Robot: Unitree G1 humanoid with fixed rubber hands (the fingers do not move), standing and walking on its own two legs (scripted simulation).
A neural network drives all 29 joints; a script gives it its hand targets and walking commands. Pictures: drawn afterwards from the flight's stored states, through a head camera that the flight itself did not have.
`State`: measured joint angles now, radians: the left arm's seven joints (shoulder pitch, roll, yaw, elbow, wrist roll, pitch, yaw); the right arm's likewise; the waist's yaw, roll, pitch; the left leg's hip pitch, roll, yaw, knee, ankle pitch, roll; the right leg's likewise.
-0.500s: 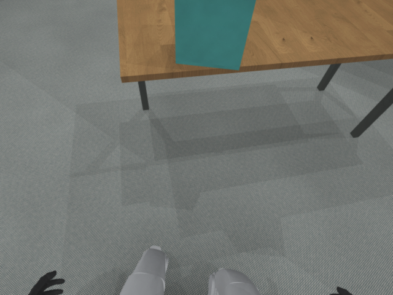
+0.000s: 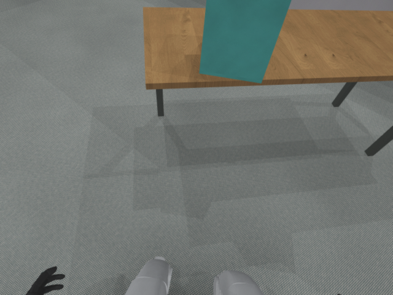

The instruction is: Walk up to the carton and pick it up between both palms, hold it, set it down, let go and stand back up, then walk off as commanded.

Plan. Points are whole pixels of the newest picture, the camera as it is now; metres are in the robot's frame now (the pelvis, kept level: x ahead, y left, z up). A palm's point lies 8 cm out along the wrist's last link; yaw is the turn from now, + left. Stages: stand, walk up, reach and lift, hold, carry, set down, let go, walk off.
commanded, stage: walk up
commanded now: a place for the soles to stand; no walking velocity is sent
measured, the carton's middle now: (240, 20) +0.90 -0.13 +0.09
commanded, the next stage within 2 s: none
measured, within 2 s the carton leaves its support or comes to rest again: neither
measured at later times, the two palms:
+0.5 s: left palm out of the picture +0.09 +0.32 -0.10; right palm out of the picture +0.07 -0.32 -0.09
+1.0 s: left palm out of the picture +0.09 +0.32 -0.10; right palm out of the picture +0.08 -0.32 -0.10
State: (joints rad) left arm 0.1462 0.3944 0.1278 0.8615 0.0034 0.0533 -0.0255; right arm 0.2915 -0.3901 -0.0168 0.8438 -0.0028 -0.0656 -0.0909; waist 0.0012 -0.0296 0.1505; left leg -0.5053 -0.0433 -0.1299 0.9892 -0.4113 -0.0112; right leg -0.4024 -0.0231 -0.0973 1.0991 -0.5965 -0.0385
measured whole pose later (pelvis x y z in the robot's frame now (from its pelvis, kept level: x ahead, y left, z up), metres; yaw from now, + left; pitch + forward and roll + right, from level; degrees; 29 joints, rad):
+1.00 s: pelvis +0.02 +0.00 +0.00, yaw +1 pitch -3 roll -1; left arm 0.19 0.39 0.13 0.87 0.00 0.03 -0.04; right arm 0.28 -0.41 -0.02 0.84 0.00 -0.06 -0.07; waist 0.00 0.01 0.15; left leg -0.55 -0.03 -0.13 1.01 -0.43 -0.01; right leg -0.38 -0.03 -0.09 0.99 -0.55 -0.02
